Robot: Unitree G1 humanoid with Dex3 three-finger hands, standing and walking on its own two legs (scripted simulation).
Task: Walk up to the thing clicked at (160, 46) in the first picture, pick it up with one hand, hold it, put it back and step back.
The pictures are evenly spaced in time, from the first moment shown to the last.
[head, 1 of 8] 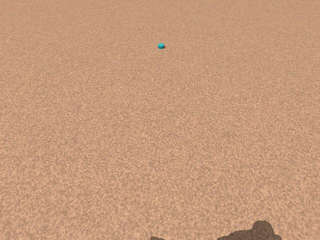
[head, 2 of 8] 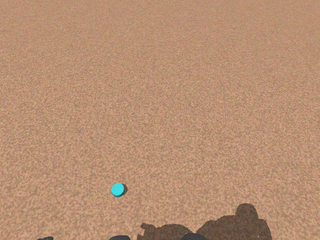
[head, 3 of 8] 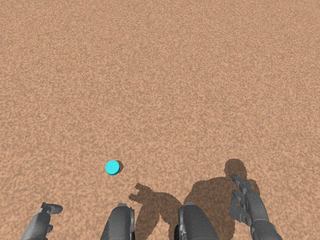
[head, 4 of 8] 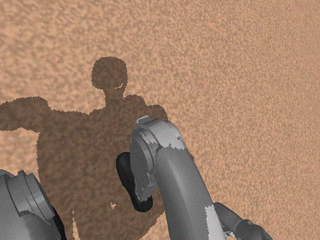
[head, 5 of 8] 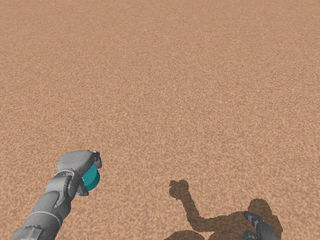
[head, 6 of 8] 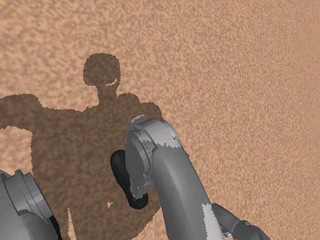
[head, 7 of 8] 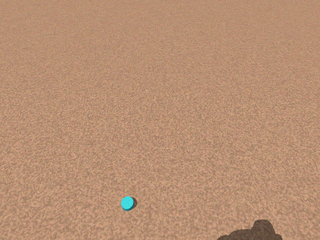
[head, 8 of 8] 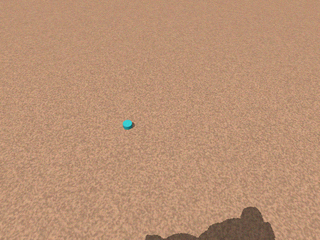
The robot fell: no
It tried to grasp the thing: yes
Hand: left
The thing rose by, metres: 0.70
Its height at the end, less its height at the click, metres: +0.00
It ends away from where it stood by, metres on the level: 0.01
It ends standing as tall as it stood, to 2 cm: yes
